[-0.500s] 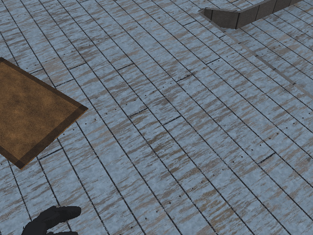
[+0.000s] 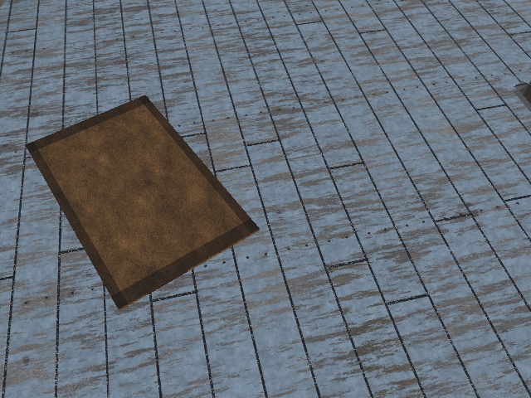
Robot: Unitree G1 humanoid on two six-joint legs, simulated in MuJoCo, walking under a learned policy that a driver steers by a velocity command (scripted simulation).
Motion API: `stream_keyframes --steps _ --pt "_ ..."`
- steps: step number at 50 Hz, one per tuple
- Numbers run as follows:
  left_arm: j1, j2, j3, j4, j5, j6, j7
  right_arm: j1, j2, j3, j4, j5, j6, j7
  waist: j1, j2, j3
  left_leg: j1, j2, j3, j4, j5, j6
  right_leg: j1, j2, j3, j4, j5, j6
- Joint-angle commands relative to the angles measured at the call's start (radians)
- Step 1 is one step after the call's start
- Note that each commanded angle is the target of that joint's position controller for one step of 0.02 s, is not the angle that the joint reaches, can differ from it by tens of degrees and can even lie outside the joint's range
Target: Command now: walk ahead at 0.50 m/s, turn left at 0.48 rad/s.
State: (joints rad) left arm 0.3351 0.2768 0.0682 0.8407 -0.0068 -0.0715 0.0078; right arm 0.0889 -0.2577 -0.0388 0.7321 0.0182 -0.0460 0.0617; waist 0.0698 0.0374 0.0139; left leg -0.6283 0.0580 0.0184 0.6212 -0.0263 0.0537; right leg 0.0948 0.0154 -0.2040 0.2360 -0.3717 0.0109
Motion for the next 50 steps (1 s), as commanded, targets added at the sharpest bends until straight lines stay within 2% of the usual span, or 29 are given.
stream_keyframes --steps 1,2,3,4,5,6,7,8,9,12,14,17,20,22,25,26,27,28,29,30,31,32,34,35,38,42,46,48,50 --pt "-0.020 0.208 0.052 -0.049 -0.007 0.016 0.020 -0.011 -0.116 -0.041 -0.100 0.001 -0.011 0.010 -0.068 -0.138 -0.027 0.088 -0.080 0.090 -0.002 -0.148 0.056 0.035 -0.291 0.035 0.195 1.070 -0.116" --pt "-0.035 0.211 0.050 -0.054 -0.008 0.025 0.026 0.129 -0.157 -0.067 -0.069 0.003 -0.009 0.004 -0.149 -0.128 -0.101 0.280 -0.126 0.106 -0.053 -0.118 0.088 -0.015 -0.259 0.006 0.382 1.131 -0.090" --pt "-0.029 0.196 0.041 -0.068 -0.002 0.021 0.033 0.296 -0.231 -0.101 -0.034 0.004 -0.003 -0.014 -0.226 -0.071 -0.194 0.588 -0.075 -0.020 -0.079 -0.070 0.139 -0.225 -0.223 0.002 0.649 0.929 -0.049" --pt "0.077 0.046 -0.007 -0.119 0.034 -0.007 0.013 0.325 -0.351 -0.124 -0.030 0.008 -0.002 -0.028 -0.131 0.205 -0.294 0.987 0.201 -0.555 -0.112 -0.140 0.328 -0.708 -0.035 0.047 1.034 0.014 0.023" --pt "0.003 0.094 -0.009 -0.129 0.005 -0.051 -0.004 0.357 -0.290 -0.103 -0.055 0.005 -0.010 -0.028 -0.184 0.140 -0.443 1.090 0.289 -0.874 -0.282 -0.254 0.397 -0.855 0.036 0.280 1.191 -0.217 0.019" --pt "-0.100 0.151 0.008 -0.158 -0.034 -0.074 -0.016 0.330 -0.232 -0.087 -0.049 -0.005 -0.016 -0.029 -0.209 0.080 -0.309 1.016 0.253 -0.715 -0.302 -0.219 0.331 -0.945 -0.027 0.317 1.189 -0.138 -0.007" --pt "-0.135 0.138 0.000 -0.172 -0.030 -0.085 -0.014 0.272 -0.201 -0.079 -0.057 0.000 -0.020 -0.031 -0.172 0.004 -0.210 0.867 0.209 -0.587 -0.301 -0.154 0.290 -0.928 -0.071 0.307 1.102 -0.055 -0.022" --pt "-0.157 0.133 0.004 -0.166 0.000 -0.083 -0.005 0.201 -0.167 -0.067 -0.071 0.000 -0.017 -0.032 -0.128 -0.062 -0.121 0.702 0.167 -0.484 -0.322 -0.054 0.256 -0.868 -0.103 0.290 1.008 -0.008 -0.020" --pt "-0.134 0.145 0.012 -0.170 0.011 -0.072 -0.002 0.161 -0.155 -0.061 -0.090 -0.014 -0.019 -0.036 -0.086 -0.013 -0.102 0.587 0.154 -0.446 -0.339 0.052 0.265 -0.786 -0.122 0.299 0.961 0.018 -0.010" --pt "-0.103 0.118 0.011 -0.168 0.020 -0.038 -0.002 0.133 -0.161 -0.064 -0.104 -0.011 -0.022 -0.046 -0.044 -0.011 -0.066 0.424 0.106 -0.353 -0.385 0.139 0.261 -0.704 -0.127 0.274 0.830 0.050 0.027" --pt "-0.168 0.088 0.000 -0.190 0.026 -0.029 0.000 0.158 -0.190 -0.072 -0.097 -0.005 -0.021 -0.059 -0.060 -0.005 -0.037 0.365 0.078 -0.299 -0.395 0.158 0.242 -0.701 -0.109 0.253 0.694 0.157 0.053" --pt "-0.282 0.063 -0.013 -0.213 0.021 -0.034 -0.007 0.197 -0.199 -0.076 -0.085 0.003 -0.012 -0.070 -0.109 0.027 -0.029 0.335 0.025 -0.257 -0.376 0.059 0.187 -0.633 -0.061 0.248 0.455 0.378 0.058" --pt "-0.362 0.080 -0.009 -0.235 0.004 -0.044 -0.020 0.251 -0.200 -0.077 -0.066 0.009 -0.003 -0.074 -0.143 0.049 -0.028 0.374 0.041 -0.313 -0.340 -0.025 0.166 -0.589 -0.023 0.258 0.333 0.442 0.053" --pt "-0.373 0.106 0.002 -0.243 0.000 -0.052 -0.028 0.270 -0.191 -0.075 -0.060 0.011 0.003 -0.076 -0.139 0.059 -0.030 0.435 0.062 -0.379 -0.288 -0.075 0.152 -0.572 -0.014 0.281 0.275 0.399 0.036" --pt "-0.276 0.138 0.024 -0.224 -0.003 -0.066 -0.028 0.240 -0.177 -0.073 -0.070 0.007 0.010 -0.078 -0.072 0.096 -0.046 0.463 0.059 -0.440 -0.185 -0.064 0.117 -0.434 -0.010 0.270 0.208 0.314 -0.014" --pt "-0.186 0.165 0.039 -0.207 0.009 -0.071 -0.022 0.233 -0.141 -0.061 -0.080 0.003 0.007 -0.076 -0.026 0.083 -0.109 0.427 0.012 -0.404 -0.073 -0.029 0.084 -0.274 -0.049 0.288 0.198 0.310 -0.049" --pt "-0.035 0.220 0.054 -0.197 0.023 -0.072 -0.012 0.236 -0.082 -0.039 -0.101 -0.013 0.003 -0.074 0.034 -0.027 -0.241 0.304 -0.052 -0.315 0.207 -0.173 0.044 -0.027 -0.224 0.453 0.210 0.260 -0.114" --pt "0.043 0.298 0.073 -0.156 0.032 -0.057 -0.017 0.377 -0.037 -0.022 -0.133 0.017 -0.008 -0.073 -0.031 -0.370 -0.341 -0.050 -0.171 -0.188 0.519 -0.579 -0.016 0.253 -0.439 0.925 0.120 0.046 -0.284" --pt "0.024 0.203 0.056 -0.169 0.007 -0.052 -0.021 0.369 -0.145 -0.041 -0.102 0.028 -0.007 -0.077 -0.007 -0.270 -0.272 -0.175 -0.085 -0.208 0.655 -0.545 -0.032 0.214 -0.447 0.999 0.074 -0.179 -0.275" --pt "-0.008 0.139 0.037 -0.174 0.005 -0.046 -0.018 0.260 -0.193 -0.054 -0.109 0.018 -0.002 -0.077 0.023 -0.173 -0.151 -0.195 -0.056 -0.193 0.684 -0.447 -0.037 0.101 -0.390 0.834 0.062 -0.153 -0.229" --pt "-0.049 0.121 0.026 -0.174 0.015 -0.040 -0.019 0.209 -0.176 -0.053 -0.117 0.004 0.002 -0.078 0.007 -0.109 -0.088 -0.159 -0.029 -0.167 0.664 -0.378 -0.041 -0.016 -0.340 0.707 0.049 -0.024 -0.203" --pt "-0.075 0.102 0.019 -0.163 0.020 -0.037 -0.021 0.176 -0.159 -0.053 -0.129 -0.006 -0.001 -0.074 -0.010 -0.106 -0.036 -0.138 -0.010 -0.167 0.615 -0.334 -0.042 -0.103 -0.301 0.625 0.028 0.081 -0.201" --pt "-0.071 0.080 0.011 -0.148 0.023 -0.044 -0.025 0.175 -0.119 -0.047 -0.129 0.001 -0.002 -0.063 -0.034 -0.136 -0.003 -0.055 0.012 -0.151 0.544 -0.310 -0.036 -0.205 -0.245 0.493 -0.006 0.267 -0.191" --pt "-0.079 0.096 0.014 -0.133 0.017 -0.045 -0.025 0.194 -0.096 -0.042 -0.130 0.005 0.001 -0.060 -0.061 -0.164 -0.021 -0.053 0.013 -0.134 0.502 -0.307 -0.043 -0.203 -0.252 0.478 -0.022 0.267 -0.212" --pt "-0.075 0.138 0.025 -0.110 0.004 -0.047 -0.023 0.127 -0.069 -0.025 -0.148 -0.006 0.000 -0.056 -0.056 -0.130 -0.003 -0.061 0.038 -0.107 0.344 -0.231 -0.057 -0.225 -0.266 0.414 -0.071 0.352 -0.245" --pt "-0.041 0.170 0.030 -0.075 -0.009 -0.032 -0.020 -0.001 -0.056 -0.011 -0.164 -0.006 -0.020 -0.039 -0.010 -0.108 0.009 0.015 0.024 -0.045 0.090 -0.025 -0.056 -0.221 -0.223 0.295 -0.076 0.404 -0.207" --pt "0.029 0.192 0.031 -0.030 -0.022 -0.015 -0.021 -0.096 -0.070 -0.014 -0.196 0.005 -0.026 -0.026 0.016 -0.121 0.029 0.054 -0.003 -0.022 -0.032 -0.022 -0.033 -0.147 -0.259 0.291 -0.050 0.413 -0.189" --pt "0.035 0.205 0.035 -0.014 -0.027 -0.004 -0.018 -0.097 -0.088 -0.021 -0.205 0.004 -0.029 -0.022 -0.006 -0.134 0.030 0.093 -0.018 -0.013 -0.079 -0.073 -0.005 -0.104 -0.281 0.291 -0.011 0.483 -0.173" --pt "0.015 0.207 0.032 -0.009 -0.032 0.005 -0.012 0.055 -0.135 -0.050 -0.160 -0.008 -0.028 -0.028 -0.103 -0.122 -0.060 0.347 -0.067 0.032 -0.151 -0.058 0.039 -0.123 -0.238 0.227 0.173 0.744 -0.135"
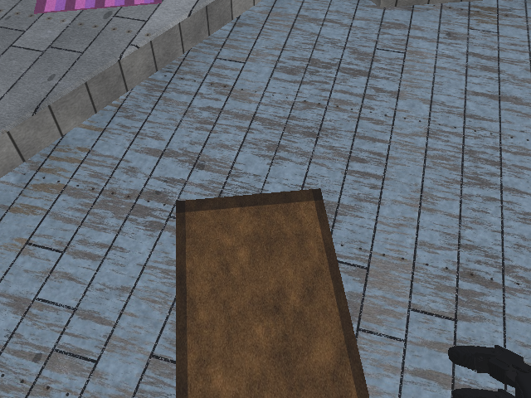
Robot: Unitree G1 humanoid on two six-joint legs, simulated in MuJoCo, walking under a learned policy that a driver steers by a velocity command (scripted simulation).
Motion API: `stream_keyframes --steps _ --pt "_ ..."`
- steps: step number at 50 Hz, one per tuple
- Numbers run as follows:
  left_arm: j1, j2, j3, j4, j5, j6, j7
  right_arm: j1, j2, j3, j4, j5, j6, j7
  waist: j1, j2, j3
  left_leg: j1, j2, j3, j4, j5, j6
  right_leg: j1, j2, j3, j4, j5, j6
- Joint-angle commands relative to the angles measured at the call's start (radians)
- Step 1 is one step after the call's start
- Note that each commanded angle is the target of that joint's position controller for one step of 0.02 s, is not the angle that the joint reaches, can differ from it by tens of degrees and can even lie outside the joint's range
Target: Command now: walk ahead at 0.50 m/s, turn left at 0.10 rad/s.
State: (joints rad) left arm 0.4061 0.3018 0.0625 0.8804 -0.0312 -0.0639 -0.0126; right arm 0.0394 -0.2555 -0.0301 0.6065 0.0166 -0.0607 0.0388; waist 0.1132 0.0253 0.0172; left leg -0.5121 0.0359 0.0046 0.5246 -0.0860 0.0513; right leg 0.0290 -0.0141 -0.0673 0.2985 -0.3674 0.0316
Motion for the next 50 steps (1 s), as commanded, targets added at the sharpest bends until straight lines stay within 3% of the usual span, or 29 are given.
stream_keyframes --steps 1,2,3,4,5,6,7,8,11,12,14,17,22,24,25,26,27,28,29,30,31,32,33,35,37,39,43,47,50 --pt "-0.057 0.152 0.024 -0.054 0.004 -0.004 0.012 0.258 -0.187 -0.083 0.007 -0.011 -0.009 -0.015 -0.217 -0.086 -0.164 0.469 -0.008 0.004 -0.035 0.021 0.075 -0.163 -0.161 0.046 0.307 0.713 -0.120" --pt "-0.006 0.063 -0.010 -0.096 0.029 -0.019 0.009 0.397 -0.291 -0.105 0.019 -0.035 -0.002 -0.028 -0.233 0.111 -0.325 0.850 0.260 -0.376 -0.027 -0.016 0.203 -0.515 -0.052 -0.004 0.696 0.350 -0.052" --pt "0.011 0.048 -0.019 -0.092 0.024 -0.038 0.006 0.420 -0.274 -0.099 0.034 -0.014 0.002 -0.025 -0.224 0.242 -0.411 0.925 0.366 -0.714 -0.182 -0.167 0.293 -0.718 0.036 0.105 0.912 -0.199 -0.036" --pt "-0.053 0.139 0.007 -0.104 -0.002 -0.048 -0.001 0.370 -0.214 -0.076 0.032 -0.008 -0.001 -0.021 -0.226 0.154 -0.274 0.822 0.335 -0.631 -0.211 -0.259 0.253 -0.823 -0.026 0.155 0.994 -0.173 -0.048" --pt "-0.121 0.141 0.007 -0.123 -0.011 -0.051 -0.004 0.312 -0.179 -0.064 0.027 -0.007 -0.003 -0.019 -0.206 0.112 -0.167 0.692 0.291 -0.496 -0.229 -0.237 0.220 -0.836 -0.068 0.131 0.974 -0.088 -0.059" --pt "-0.149 0.128 0.007 -0.124 0.003 -0.048 -0.001 0.255 -0.152 -0.054 0.028 -0.012 -0.006 -0.015 -0.173 0.056 -0.091 0.558 0.246 -0.403 -0.263 -0.164 0.203 -0.801 -0.098 0.119 0.913 -0.016 -0.054" --pt "-0.140 0.120 0.011 -0.120 0.018 -0.038 0.002 0.215 -0.129 -0.047 0.026 -0.019 -0.012 -0.011 -0.138 0.061 -0.055 0.458 0.217 -0.347 -0.299 -0.097 0.193 -0.745 -0.125 0.128 0.859 0.040 -0.048" --pt "-0.118 0.102 0.008 -0.113 0.019 -0.028 0.001 0.192 -0.128 -0.048 0.028 -0.023 -0.018 -0.010 -0.111 0.083 -0.044 0.391 0.205 -0.314 -0.328 -0.041 0.197 -0.687 -0.134 0.131 0.835 0.069 -0.038" --pt "-0.130 0.067 0.003 -0.110 0.027 -0.004 0.008 0.193 -0.139 -0.055 0.055 -0.020 -0.037 -0.013 -0.086 0.042 -0.027 0.336 0.181 -0.211 -0.382 0.066 0.205 -0.681 -0.134 0.123 0.756 0.164 -0.014" --pt "-0.164 0.058 -0.002 -0.125 0.028 -0.003 0.008 0.205 -0.158 -0.060 0.068 -0.019 -0.040 -0.017 -0.091 0.054 -0.009 0.329 0.192 -0.195 -0.389 0.112 0.215 -0.699 -0.139 0.125 0.692 0.207 -0.004" --pt "-0.238 0.048 -0.007 -0.141 0.032 -0.008 0.002 0.230 -0.159 -0.061 0.090 -0.015 -0.037 -0.024 -0.115 0.032 0.012 0.340 0.161 -0.128 -0.394 0.135 0.188 -0.700 -0.130 0.117 0.551 0.329 0.000" --pt "-0.347 0.029 -0.018 -0.166 0.025 -0.020 -0.012 0.282 -0.185 -0.067 0.120 -0.007 -0.030 -0.033 -0.158 0.023 0.029 0.352 0.146 -0.080 -0.396 0.101 0.159 -0.651 -0.093 0.088 0.369 0.463 -0.009" --pt "-0.454 0.050 -0.016 -0.214 0.017 -0.028 -0.035 0.354 -0.205 -0.074 0.180 0.005 -0.011 -0.040 -0.183 0.032 0.055 0.503 0.212 -0.103 -0.338 0.098 0.139 -0.667 -0.066 0.096 0.240 0.407 -0.050" --pt "-0.433 0.067 -0.011 -0.215 0.019 -0.032 -0.041 0.353 -0.214 -0.078 0.195 0.006 -0.001 -0.045 -0.161 0.046 0.039 0.556 0.229 -0.110 -0.286 0.189 0.121 -0.622 -0.050 0.084 0.212 0.330 -0.076" --pt "-0.386 0.083 -0.003 -0.205 0.020 -0.034 -0.040 0.341 -0.221 -0.079 0.197 0.006 0.005 -0.047 -0.131 0.058 0.009 0.568 0.220 -0.099 -0.226 0.321 0.107 -0.543 -0.026 0.059 0.198 0.297 -0.093" --pt "-0.275 0.113 0.016 -0.172 0.024 -0.034 -0.034 0.327 -0.215 -0.075 0.197 0.005 0.011 -0.049 -0.070 0.050 -0.061 0.553 0.178 -0.062 -0.091 0.473 0.085 -0.383 0.008 0.024 0.173 0.301 -0.118" --pt "-0.110 0.168 0.039 -0.129 0.028 -0.033 -0.024 0.334 -0.179 -0.059 0.188 -0.006 0.014 -0.053 -0.006 0.019 -0.187 0.437 0.125 -0.019 0.129 0.420 0.050 -0.116 -0.046 0.075 0.212 0.343 -0.161" --pt "0.009 0.271 0.065 -0.113 0.045 -0.026 -0.018 0.442 -0.082 -0.026 0.157 -0.012 -0.003 -0.046 -0.019 -0.190 -0.353 0.030 -0.014 0.038 0.532 0.067 -0.031 0.305 -0.304 0.496 0.201 0.218 -0.316" --pt "0.042 0.217 0.051 -0.100 0.023 -0.021 -0.021 0.430 -0.084 -0.022 0.172 -0.009 -0.024 -0.043 -0.001 -0.285 -0.420 -0.151 -0.092 -0.086 0.709 -0.487 -0.042 0.381 -0.374 0.793 0.039 0.072 -0.369" --pt "-0.015 0.163 0.030 -0.107 0.017 -0.021 -0.019 0.346 -0.173 -0.047 0.152 0.017 -0.039 -0.035 0.002 -0.208 -0.277 -0.256 -0.029 -0.128 0.790 -0.460 -0.026 0.284 -0.347 0.690 0.011 -0.019 -0.317" --pt "-0.082 0.139 0.023 -0.120 0.020 -0.019 -0.015 0.273 -0.176 -0.046 0.130 0.025 -0.045 -0.034 -0.019 -0.146 -0.171 -0.268 0.023 -0.094 0.763 -0.372 -0.014 0.144 -0.313 0.565 -0.007 0.012 -0.283" --pt "-0.143 0.109 0.013 -0.125 0.028 -0.019 -0.017 0.228 -0.167 -0.047 0.125 0.009 -0.043 -0.039 -0.046 -0.081 -0.083 -0.240 0.058 -0.073 0.695 -0.297 -0.014 0.001 -0.269 0.467 -0.044 0.090 -0.264" --pt "-0.178 0.090 0.007 -0.131 0.039 -0.025 -0.018 0.242 -0.158 -0.051 0.126 0.000 -0.034 -0.041 -0.085 -0.118 -0.058 -0.176 0.090 -0.082 0.641 -0.242 -0.018 -0.098 -0.249 0.415 -0.071 0.171 -0.261" --pt "-0.199 0.082 0.007 -0.125 0.039 -0.035 -0.021 0.286 -0.120 -0.046 0.145 -0.004 -0.013 -0.042 -0.122 -0.125 -0.055 -0.094 0.104 -0.077 0.593 -0.203 -0.035 -0.188 -0.222 0.343 -0.121 0.263 -0.273" --pt "-0.195 0.110 0.014 -0.110 0.036 -0.043 -0.015 0.256 -0.102 -0.041 0.135 -0.008 -0.001 -0.047 -0.130 -0.112 -0.020 -0.114 0.114 -0.070 0.522 -0.146 -0.056 -0.231 -0.224 0.291 -0.164 0.317 -0.292" --pt "-0.168 0.116 0.017 -0.092 0.032 -0.042 -0.006 0.187 -0.099 -0.039 0.118 -0.015 -0.002 -0.046 -0.114 -0.083 0.003 -0.153 0.114 -0.064 0.398 -0.036 -0.070 -0.205 -0.201 0.224 -0.175 0.383 -0.278" --pt "-0.111 0.138 0.022 -0.062 0.022 -0.032 0.005 0.054 -0.067 -0.026 0.092 -0.010 -0.016 -0.032 -0.064 -0.078 0.022 -0.105 0.077 -0.027 0.149 0.163 -0.068 -0.182 -0.165 0.139 -0.183 0.385 -0.236" --pt "-0.038 0.152 0.026 -0.018 0.012 -0.015 0.009 -0.055 -0.075 -0.024 0.055 0.001 -0.025 -0.012 -0.028 -0.080 0.053 -0.118 0.051 -0.023 0.033 0.162 -0.050 -0.071 -0.211 0.149 -0.148 0.366 -0.229" --pt "-0.037 0.166 0.034 0.000 0.007 0.002 0.016 -0.059 -0.099 -0.030 0.043 0.000 -0.032 0.001 -0.052 -0.095 0.048 -0.095 0.037 -0.025 -0.015 0.061 -0.013 0.017 -0.253 0.166 -0.083 0.450 -0.207"
Over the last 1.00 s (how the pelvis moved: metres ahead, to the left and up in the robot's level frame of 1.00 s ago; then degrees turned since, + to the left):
0.53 0.12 0.00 26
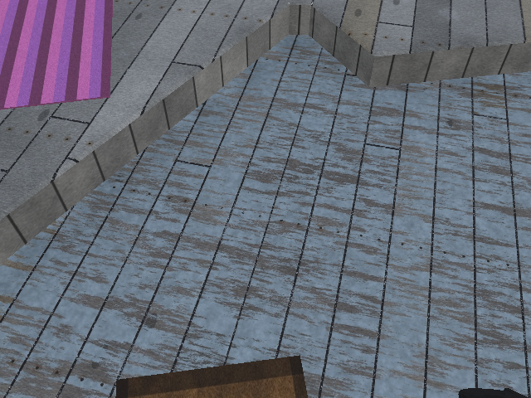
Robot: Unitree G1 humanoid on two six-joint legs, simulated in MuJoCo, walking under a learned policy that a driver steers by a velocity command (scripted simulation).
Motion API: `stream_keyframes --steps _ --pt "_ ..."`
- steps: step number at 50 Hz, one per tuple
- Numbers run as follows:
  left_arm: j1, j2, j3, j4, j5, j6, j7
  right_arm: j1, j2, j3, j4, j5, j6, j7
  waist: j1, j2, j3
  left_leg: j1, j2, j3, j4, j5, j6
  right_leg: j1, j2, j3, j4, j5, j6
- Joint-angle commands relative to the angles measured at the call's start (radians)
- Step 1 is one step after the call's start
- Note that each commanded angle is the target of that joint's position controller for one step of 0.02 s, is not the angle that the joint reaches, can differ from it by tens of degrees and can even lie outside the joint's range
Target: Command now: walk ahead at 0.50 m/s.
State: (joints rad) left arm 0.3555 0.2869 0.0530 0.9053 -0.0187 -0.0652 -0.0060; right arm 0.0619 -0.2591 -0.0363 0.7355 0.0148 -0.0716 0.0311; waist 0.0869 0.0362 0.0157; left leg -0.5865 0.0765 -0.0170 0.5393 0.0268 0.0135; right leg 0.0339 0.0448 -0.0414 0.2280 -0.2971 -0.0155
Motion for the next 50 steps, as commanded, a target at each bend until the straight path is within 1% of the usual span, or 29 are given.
stream_keyframes --steps 1,2,3,4,5,6,7,8,9,11,12,16,20,25,28,29,30,31,32,33,34,35,36,37,38,39,42,46,50 --pt "0.003 0.188 0.046 -0.024 -0.006 0.008 0.011 -0.048 -0.110 -0.030 -0.079 0.000 -0.022 0.010 -0.049 -0.115 0.029 0.037 -0.020 0.013 -0.040 -0.088 0.039 0.028 -0.311 0.136 0.030 0.474 -0.149" --pt "-0.020 0.191 0.047 -0.026 -0.007 0.013 0.013 0.035 -0.131 -0.043 -0.056 -0.003 -0.024 0.007 -0.102 -0.117 -0.021 0.164 -0.051 0.044 -0.067 -0.095 0.060 0.021 -0.286 0.109 0.130 0.631 -0.130" --pt "-0.013 0.161 0.035 -0.028 -0.002 0.016 0.014 0.184 -0.179 -0.068 -0.010 -0.008 -0.024 -0.002 -0.167 -0.092 -0.122 0.402 -0.054 0.045 -0.067 -0.077 0.090 -0.056 -0.230 0.080 0.315 0.681 -0.103" --pt "-0.001 0.101 0.009 -0.055 0.025 0.014 0.014 0.364 -0.256 -0.089 0.017 -0.020 -0.020 -0.014 -0.226 0.038 -0.284 0.715 0.145 -0.175 -0.035 -0.055 0.154 -0.269 -0.158 0.037 0.642 0.386 -0.064" --pt "0.121 -0.006 -0.020 -0.059 0.011 -0.006 0.006 0.384 -0.300 -0.096 0.035 -0.020 -0.015 -0.009 -0.158 0.299 -0.387 0.985 0.332 -0.617 -0.162 -0.299 0.289 -0.642 0.013 0.067 0.940 -0.261 -0.016" --pt "0.050 0.116 0.008 -0.045 -0.014 -0.022 0.002 0.369 -0.196 -0.070 0.022 -0.012 -0.016 -0.010 -0.203 0.161 -0.322 0.927 0.313 -0.628 -0.223 -0.436 0.252 -0.745 -0.038 0.186 1.047 -0.282 -0.026" --pt "-0.037 0.157 0.023 -0.074 -0.034 -0.030 0.000 0.303 -0.162 -0.058 0.016 -0.012 -0.019 -0.014 -0.195 0.113 -0.186 0.805 0.288 -0.481 -0.246 -0.405 0.210 -0.792 -0.080 0.173 1.052 -0.187 -0.037" --pt "-0.077 0.144 0.023 -0.080 -0.029 -0.030 0.005 0.236 -0.143 -0.051 0.011 -0.017 -0.022 -0.015 -0.163 0.046 -0.121 0.680 0.252 -0.377 -0.276 -0.315 0.188 -0.757 -0.127 0.152 1.015 -0.098 -0.032" --pt "-0.087 0.132 0.028 -0.080 -0.016 -0.023 0.008 0.191 -0.117 -0.045 0.011 -0.021 -0.026 -0.014 -0.138 0.039 -0.065 0.584 0.224 -0.297 -0.314 -0.251 0.182 -0.729 -0.153 0.152 0.967 -0.037 -0.024" --pt "-0.043 0.092 0.028 -0.068 -0.016 0.002 0.008 0.154 -0.098 -0.043 0.023 -0.031 -0.040 -0.014 -0.093 0.068 -0.049 0.488 0.195 -0.187 -0.368 -0.149 0.179 -0.639 -0.183 0.157 0.926 0.020 -0.009" --pt "-0.039 0.077 0.028 -0.064 -0.017 0.015 0.010 0.148 -0.092 -0.043 0.030 -0.031 -0.045 -0.015 -0.086 0.046 -0.032 0.461 0.185 -0.138 -0.393 -0.123 0.178 -0.637 -0.185 0.156 0.918 0.035 -0.005" --pt "-0.112 0.057 0.030 -0.099 -0.008 0.031 0.009 0.163 -0.125 -0.056 0.067 -0.035 -0.050 -0.029 -0.087 0.022 0.018 0.467 0.174 0.012 -0.424 0.010 0.173 -0.725 -0.181 0.167 0.775 0.196 0.018" --pt "-0.226 0.028 0.018 -0.140 -0.001 0.021 -0.015 0.180 -0.149 -0.060 0.086 -0.028 -0.040 -0.043 -0.125 0.007 0.048 0.493 0.151 0.138 -0.439 0.049 0.144 -0.694 -0.164 0.088 0.545 0.369 0.008" --pt "-0.362 0.021 0.010 -0.220 -0.002 0.022 -0.045 0.258 -0.176 -0.072 0.129 -0.007 -0.005 -0.049 -0.166 -0.004 0.090 0.672 0.206 0.195 -0.374 0.166 0.132 -0.751 -0.141 0.020 0.413 0.305 -0.031" --pt "-0.322 0.057 0.029 -0.243 -0.004 0.028 -0.058 0.231 -0.213 -0.083 0.124 0.003 0.018 -0.058 -0.110 0.041 0.031 0.733 0.217 0.233 -0.217 0.582 0.103 -0.629 -0.067 -0.056 0.402 0.161 -0.082" --pt "-0.251 0.083 0.045 -0.233 -0.006 0.032 -0.057 0.219 -0.225 -0.087 0.119 0.005 0.028 -0.062 -0.064 0.059 -0.015 0.730 0.211 0.242 -0.102 0.721 0.092 -0.532 -0.029 -0.081 0.409 0.112 -0.106" --pt "-0.119 0.126 0.070 -0.204 -0.009 0.033 -0.052 0.197 -0.232 -0.087 0.113 0.009 0.035 -0.065 0.013 0.052 -0.083 0.679 0.186 0.259 0.077 0.748 0.069 -0.354 0.011 -0.089 0.362 0.130 -0.138" --pt "0.051 0.195 0.106 -0.161 -0.008 0.040 -0.033 0.189 -0.221 -0.080 0.101 0.003 0.031 -0.069 0.096 -0.004 -0.168 0.485 0.145 0.263 0.345 0.541 0.026 -0.058 -0.010 0.007 0.302 0.168 -0.184" --pt "0.068 0.310 0.128 -0.152 -0.016 0.041 -0.018 0.281 -0.069 -0.034 0.050 -0.038 0.006 -0.051 -0.006 -0.278 -0.239 0.003 -0.039 0.224 0.720 -0.379 -0.044 0.314 -0.273 0.522 0.265 0.063 -0.357" --pt "0.075 0.262 0.106 -0.189 -0.006 0.025 -0.022 0.222 -0.096 -0.027 0.032 -0.007 -0.041 -0.036 0.020 -0.208 -0.386 -0.156 -0.129 -0.030 0.888 -0.630 -0.039 0.412 -0.386 0.892 0.085 -0.073 -0.445" --pt "0.046 0.193 0.085 -0.186 0.004 0.011 -0.024 0.108 -0.156 -0.044 0.001 0.033 -0.070 -0.023 0.050 -0.142 -0.264 -0.248 -0.065 -0.081 0.878 -0.545 -0.007 0.343 -0.358 0.755 0.053 -0.014 -0.378" --pt "-0.009 0.161 0.076 -0.191 0.001 0.002 -0.024 0.088 -0.150 -0.039 -0.007 0.032 -0.083 -0.024 0.010 -0.078 -0.172 -0.226 -0.019 -0.078 0.788 -0.457 0.012 0.203 -0.317 0.623 0.058 0.067 -0.337" --pt "-0.079 0.127 0.065 -0.204 0.000 -0.001 -0.024 0.084 -0.148 -0.044 0.007 0.004 -0.084 -0.033 -0.036 -0.018 -0.099 -0.165 0.013 -0.070 0.696 -0.407 0.008 0.053 -0.275 0.522 0.043 0.173 -0.308" --pt "-0.122 0.109 0.057 -0.220 0.011 -0.005 -0.019 0.104 -0.162 -0.053 0.010 -0.011 -0.075 -0.035 -0.073 -0.055 -0.081 -0.084 0.034 -0.079 0.640 -0.375 -0.003 -0.053 -0.255 0.472 0.030 0.282 -0.307" --pt "-0.141 0.106 0.055 -0.232 0.015 -0.006 -0.016 0.124 -0.164 -0.057 0.013 -0.016 -0.061 -0.034 -0.095 -0.057 -0.071 -0.039 0.041 -0.080 0.603 -0.365 -0.017 -0.109 -0.238 0.444 0.014 0.332 -0.305" --pt "-0.142 0.111 0.056 -0.232 0.010 -0.006 -0.012 0.131 -0.153 -0.057 0.012 -0.022 -0.050 -0.033 -0.105 -0.051 -0.064 -0.019 0.043 -0.071 0.549 -0.353 -0.033 -0.152 -0.226 0.416 0.000 0.354 -0.301" --pt "-0.100 0.157 0.067 -0.225 0.004 -0.006 0.009 0.048 -0.109 -0.043 -0.018 -0.031 -0.030 -0.037 -0.088 -0.058 -0.020 -0.016 0.020 -0.036 0.361 -0.219 -0.077 -0.251 -0.183 0.329 -0.020 0.405 -0.279" --pt "-0.044 0.163 0.070 -0.212 -0.002 0.006 0.021 -0.092 -0.080 -0.028 -0.059 -0.020 -0.035 -0.026 -0.028 -0.105 -0.005 0.078 -0.046 -0.024 0.069 0.046 -0.083 -0.305 -0.121 0.284 -0.001 0.272 -0.209" --pt "0.010 0.149 0.068 -0.190 -0.009 0.017 0.024 -0.146 -0.118 -0.038 -0.089 -0.007 -0.049 -0.011 -0.012 -0.125 -0.007 0.101 -0.068 -0.062 -0.040 0.036 -0.061 -0.212 -0.161 0.385 0.081 0.191 -0.188"
Over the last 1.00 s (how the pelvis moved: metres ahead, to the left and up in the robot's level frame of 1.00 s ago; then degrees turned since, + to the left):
0.54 -0.01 0.01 0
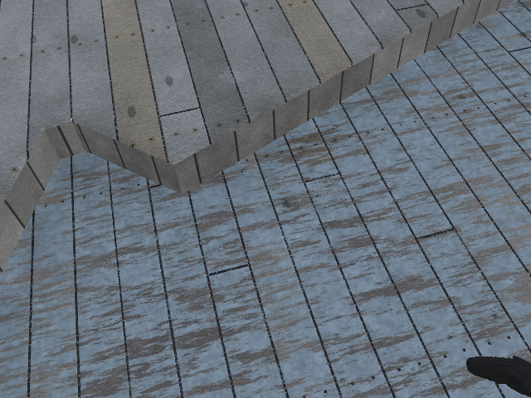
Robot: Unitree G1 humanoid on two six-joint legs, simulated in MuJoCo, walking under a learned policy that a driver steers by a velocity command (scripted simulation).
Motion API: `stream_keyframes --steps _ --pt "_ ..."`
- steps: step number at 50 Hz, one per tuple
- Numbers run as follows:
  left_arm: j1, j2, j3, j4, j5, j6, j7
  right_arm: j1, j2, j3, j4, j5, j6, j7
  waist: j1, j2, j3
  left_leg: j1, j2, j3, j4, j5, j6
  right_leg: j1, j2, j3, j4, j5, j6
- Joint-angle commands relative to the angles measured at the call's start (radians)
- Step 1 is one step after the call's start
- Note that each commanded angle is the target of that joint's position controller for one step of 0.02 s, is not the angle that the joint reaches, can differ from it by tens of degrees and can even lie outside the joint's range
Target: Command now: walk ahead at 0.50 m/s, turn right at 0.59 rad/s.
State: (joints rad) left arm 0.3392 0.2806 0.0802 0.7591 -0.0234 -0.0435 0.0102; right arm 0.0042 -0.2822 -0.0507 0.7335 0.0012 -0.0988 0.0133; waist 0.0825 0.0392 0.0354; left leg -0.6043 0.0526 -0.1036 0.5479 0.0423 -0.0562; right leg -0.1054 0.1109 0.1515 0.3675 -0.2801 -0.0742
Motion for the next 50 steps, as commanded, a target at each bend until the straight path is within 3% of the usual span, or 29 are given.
stream_keyframes --steps 1,3,4,5,6,7,8,9,10,11,12,14,17,21,25,27,28,29,30,31,32,34,37,40,45,47,48,49,50 --pt "0.028 0.155 0.041 -0.043 -0.003 -0.002 0.011 -0.083 -0.107 -0.028 -0.087 0.007 -0.027 0.010 -0.015 -0.137 -0.028 0.127 -0.046 0.018 -0.064 -0.016 0.019 -0.042 -0.239 0.223 -0.028 0.172 -0.124" --pt "0.005 0.156 0.043 -0.050 0.001 0.007 0.015 -0.019 -0.132 -0.041 -0.074 0.003 -0.038 0.010 -0.057 -0.170 -0.035 0.201 -0.056 0.030 -0.098 -0.092 0.052 -0.014 -0.236 0.261 0.058 0.259 -0.100" --pt "-0.016 0.135 0.036 -0.062 0.003 0.010 0.016 0.063 -0.152 -0.053 -0.054 -0.010 -0.044 0.003 -0.104 -0.167 -0.081 0.326 -0.052 0.046 -0.143 -0.046 0.079 -0.024 -0.183 0.235 0.166 0.357 -0.064" --pt "-0.031 0.088 0.019 -0.090 0.015 0.010 0.016 0.183 -0.203 -0.067 -0.046 -0.035 -0.049 -0.003 -0.159 -0.108 -0.213 0.564 0.083 -0.054 -0.090 0.095 0.140 -0.116 -0.124 0.174 0.401 0.305 -0.018" --pt "0.107 0.030 0.002 -0.110 0.001 0.006 0.020 0.280 -0.275 -0.083 -0.030 -0.055 -0.033 -0.008 -0.123 0.170 -0.373 0.932 0.340 -0.415 -0.083 0.231 0.315 -0.450 0.022 0.037 0.745 -0.173 0.065" --pt "0.165 0.109 0.008 -0.104 -0.001 0.004 0.019 0.286 -0.211 -0.069 -0.029 -0.020 -0.019 -0.001 -0.108 0.256 -0.418 0.951 0.423 -0.607 -0.120 0.189 0.366 -0.567 -0.025 0.047 0.933 -0.395 0.091" --pt "0.098 0.177 0.029 -0.097 -0.006 0.016 0.019 0.233 -0.133 -0.047 -0.052 -0.011 -0.007 -0.005 -0.127 0.143 -0.293 0.843 0.377 -0.455 -0.126 0.201 0.329 -0.612 -0.068 0.050 1.003 -0.337 0.113" --pt "0.019 0.192 0.036 -0.111 -0.001 0.028 0.022 0.186 -0.101 -0.035 -0.063 -0.016 0.008 -0.009 -0.126 0.062 -0.215 0.728 0.326 -0.294 -0.126 0.267 0.291 -0.606 -0.102 0.003 0.997 -0.280 0.127" --pt "-0.021 0.184 0.040 -0.127 0.007 0.039 0.025 0.147 -0.088 -0.029 -0.056 -0.017 0.018 -0.010 -0.108 0.036 -0.149 0.617 0.278 -0.197 -0.141 0.329 0.275 -0.591 -0.129 -0.019 0.949 -0.245 0.136" --pt "-0.031 0.169 0.043 -0.134 0.007 0.052 0.024 0.132 -0.083 -0.026 -0.050 -0.021 0.022 -0.011 -0.089 0.048 -0.114 0.528 0.238 -0.124 -0.166 0.341 0.257 -0.546 -0.157 -0.036 0.891 -0.224 0.134" --pt "-0.012 0.127 0.034 -0.139 -0.002 0.065 0.023 0.116 -0.099 -0.031 -0.039 -0.023 0.026 -0.012 -0.067 0.084 -0.095 0.459 0.219 -0.078 -0.204 0.311 0.256 -0.499 -0.164 -0.063 0.832 -0.203 0.135" --pt "-0.033 0.085 0.022 -0.161 -0.002 0.078 0.022 0.101 -0.128 -0.043 -0.028 -0.023 0.028 -0.017 -0.068 0.104 -0.090 0.429 0.225 -0.022 -0.255 0.340 0.286 -0.477 -0.168 -0.095 0.739 -0.159 0.143" --pt "-0.069 0.086 0.019 -0.182 0.007 0.084 0.013 0.077 -0.160 -0.056 -0.020 -0.010 0.041 -0.027 -0.069 0.077 -0.143 0.461 0.252 0.045 -0.276 0.322 0.296 -0.434 -0.187 -0.104 0.600 -0.017 0.136" --pt "-0.148 0.095 0.021 -0.212 0.008 0.090 -0.013 0.064 -0.181 -0.060 -0.007 0.005 0.061 -0.028 -0.089 0.078 -0.120 0.443 0.238 0.144 -0.285 0.156 0.262 -0.339 -0.178 -0.149 0.426 0.084 0.106" --pt "-0.206 0.108 0.029 -0.249 0.012 0.100 -0.032 0.099 -0.214 -0.069 0.018 0.028 0.075 -0.017 -0.101 0.078 -0.088 0.496 0.265 0.137 -0.210 0.094 0.231 -0.288 -0.154 -0.176 0.259 0.027 0.063" --pt "-0.149 0.116 0.036 -0.227 0.021 0.090 -0.024 0.122 -0.182 -0.054 0.047 0.039 0.078 -0.010 -0.065 0.030 -0.109 0.445 0.207 0.172 -0.077 0.069 0.169 -0.097 -0.113 -0.177 0.042 0.198 0.015" --pt "-0.099 0.186 0.051 -0.221 0.028 0.085 -0.008 0.165 -0.122 -0.029 0.054 0.008 0.071 -0.003 -0.064 -0.108 -0.180 0.335 0.132 0.238 0.079 -0.087 0.091 0.100 -0.237 -0.030 0.010 0.551 -0.026" --pt "-0.129 0.219 0.036 -0.248 0.057 0.081 0.009 0.195 -0.043 0.009 0.029 -0.038 0.064 0.010 -0.100 -0.322 -0.236 0.117 0.025 0.243 0.285 -0.624 0.000 0.239 -0.488 0.243 0.045 0.845 -0.198" --pt "-0.125 0.099 -0.002 -0.230 0.064 0.065 0.007 0.166 -0.083 -0.002 0.049 -0.022 0.073 0.012 -0.060 -0.213 -0.296 0.128 0.045 0.109 0.404 -0.739 -0.033 0.177 -0.515 0.211 0.058 0.898 -0.281" --pt "-0.140 0.088 -0.009 -0.198 0.060 0.054 -0.002 0.164 -0.123 -0.012 0.049 0.011 0.081 0.013 -0.068 -0.207 -0.268 0.128 0.054 0.084 0.418 -0.716 -0.035 0.131 -0.466 0.143 0.042 0.775 -0.264" --pt "-0.181 0.100 -0.004 -0.181 0.057 0.046 -0.007 0.152 -0.134 -0.018 0.063 0.019 0.088 0.006 -0.077 -0.181 -0.212 0.117 0.061 0.076 0.397 -0.688 -0.034 0.098 -0.407 0.080 0.032 0.686 -0.202" --pt "-0.249 0.108 -0.005 -0.163 0.055 0.039 -0.002 0.167 -0.145 -0.025 0.091 0.010 0.109 -0.011 -0.098 -0.176 -0.160 0.190 0.046 0.071 0.376 -0.586 -0.048 -0.011 -0.373 -0.011 0.017 0.695 -0.155" --pt "-0.282 0.144 0.013 -0.145 0.051 0.043 0.013 0.188 -0.142 -0.029 0.091 0.018 0.124 -0.023 -0.102 -0.170 -0.142 0.231 0.016 0.115 0.354 -0.509 -0.052 -0.052 -0.371 -0.066 0.006 0.627 -0.162" --pt "-0.276 0.140 0.018 -0.118 0.046 0.054 0.027 0.162 -0.125 -0.030 0.069 0.021 0.140 -0.029 -0.080 -0.169 -0.118 0.203 0.021 0.123 0.353 -0.511 -0.032 -0.046 -0.412 -0.053 -0.018 0.496 -0.182" --pt "-0.304 0.141 0.027 -0.087 0.035 0.064 0.035 0.166 -0.111 -0.035 0.044 0.017 0.151 -0.015 -0.087 -0.174 -0.108 0.240 0.017 0.156 0.253 -0.485 0.010 -0.038 -0.439 -0.073 -0.005 0.420 -0.162" --pt "-0.332 0.147 0.031 -0.077 0.018 0.069 0.039 0.217 -0.105 -0.038 0.053 0.015 0.150 -0.003 -0.123 -0.171 -0.115 0.322 -0.005 0.191 0.111 -0.388 0.043 -0.056 -0.425 -0.114 0.051 0.400 -0.119" --pt "-0.327 0.144 0.034 -0.066 0.005 0.073 0.038 0.267 -0.105 -0.042 0.071 0.013 0.150 0.000 -0.142 -0.154 -0.126 0.397 -0.032 0.209 0.002 -0.310 0.077 -0.095 -0.398 -0.150 0.087 0.241 -0.077" --pt "-0.290 0.114 0.032 -0.045 0.002 0.075 0.033 0.313 -0.135 -0.053 0.087 0.009 0.148 -0.003 -0.143 -0.053 -0.103 0.485 -0.007 0.112 -0.113 -0.258 0.132 -0.211 -0.334 -0.220 0.212 -0.005 0.002" --pt "-0.313 0.037 0.012 -0.077 0.038 0.071 0.023 0.363 -0.250 -0.082 0.086 0.018 0.141 -0.024 -0.127 0.240 -0.075 0.610 0.235 -0.268 -0.204 -0.219 0.261 -0.501 -0.181 -0.336 0.538 -0.322 0.111"
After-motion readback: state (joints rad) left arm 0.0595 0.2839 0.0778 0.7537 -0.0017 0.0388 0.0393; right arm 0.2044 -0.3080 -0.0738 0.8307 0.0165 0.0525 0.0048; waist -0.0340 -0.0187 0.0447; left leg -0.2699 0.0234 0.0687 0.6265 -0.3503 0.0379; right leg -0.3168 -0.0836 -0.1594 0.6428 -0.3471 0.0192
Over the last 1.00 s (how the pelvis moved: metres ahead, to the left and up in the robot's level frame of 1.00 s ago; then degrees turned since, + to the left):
0.54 -0.08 0.00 -29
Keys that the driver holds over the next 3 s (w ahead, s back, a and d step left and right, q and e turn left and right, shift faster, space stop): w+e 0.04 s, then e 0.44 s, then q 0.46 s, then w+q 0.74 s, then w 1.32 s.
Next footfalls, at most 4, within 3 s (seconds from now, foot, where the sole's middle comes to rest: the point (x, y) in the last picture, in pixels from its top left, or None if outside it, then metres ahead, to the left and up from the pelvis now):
0.10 left None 0.24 0.14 -0.78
0.56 right None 0.24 -0.13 -0.78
0.98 left None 0.25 0.11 -0.78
1.50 right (364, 376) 0.52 -0.13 -0.78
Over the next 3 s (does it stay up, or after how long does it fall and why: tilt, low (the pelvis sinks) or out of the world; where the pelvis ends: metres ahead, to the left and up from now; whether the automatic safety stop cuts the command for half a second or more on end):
stays up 1.13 0.20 0.00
